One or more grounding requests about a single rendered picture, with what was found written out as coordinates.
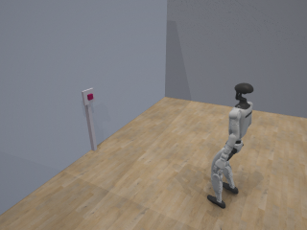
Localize panel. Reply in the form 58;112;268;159
82;88;97;151

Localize left robot upper arm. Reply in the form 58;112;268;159
228;108;241;141

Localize left robot hand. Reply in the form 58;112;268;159
213;158;226;176

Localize humanoid robot torso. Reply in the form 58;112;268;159
228;105;252;154

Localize button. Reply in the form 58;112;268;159
87;93;94;101

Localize robot left shin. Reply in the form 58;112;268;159
210;173;223;202

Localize right robot upper arm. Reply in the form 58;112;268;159
248;102;253;126

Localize left robot forearm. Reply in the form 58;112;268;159
220;134;237;161

